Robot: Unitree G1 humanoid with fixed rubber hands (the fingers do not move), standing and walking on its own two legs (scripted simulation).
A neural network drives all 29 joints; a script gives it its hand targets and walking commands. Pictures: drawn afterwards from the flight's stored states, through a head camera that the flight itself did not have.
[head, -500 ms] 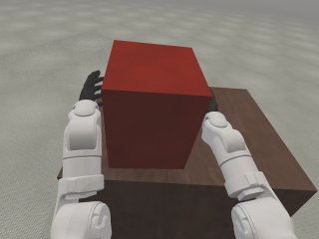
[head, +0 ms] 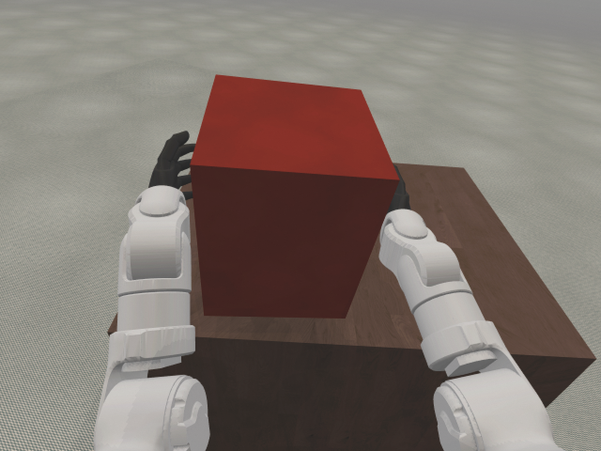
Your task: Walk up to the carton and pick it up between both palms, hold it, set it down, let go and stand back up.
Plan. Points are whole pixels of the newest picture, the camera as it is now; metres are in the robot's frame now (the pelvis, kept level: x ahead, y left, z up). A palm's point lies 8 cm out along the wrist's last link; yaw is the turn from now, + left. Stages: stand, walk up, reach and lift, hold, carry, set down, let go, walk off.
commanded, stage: hold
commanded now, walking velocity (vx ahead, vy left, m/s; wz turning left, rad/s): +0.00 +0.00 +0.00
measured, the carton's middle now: (283, 201) +0.40 +0.01 +0.19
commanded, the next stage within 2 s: none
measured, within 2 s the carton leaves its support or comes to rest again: neither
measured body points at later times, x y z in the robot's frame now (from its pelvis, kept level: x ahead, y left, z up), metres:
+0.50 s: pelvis +0.00 +0.00 +0.00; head -0.05 +0.03 +0.45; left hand +0.38 +0.15 +0.22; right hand +0.38 -0.14 +0.19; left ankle +0.02 +0.13 -0.75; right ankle +0.02 -0.12 -0.75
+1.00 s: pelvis +0.00 +0.00 +0.00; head -0.05 +0.03 +0.45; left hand +0.38 +0.16 +0.23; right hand +0.38 -0.14 +0.20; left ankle +0.02 +0.13 -0.75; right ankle +0.02 -0.12 -0.75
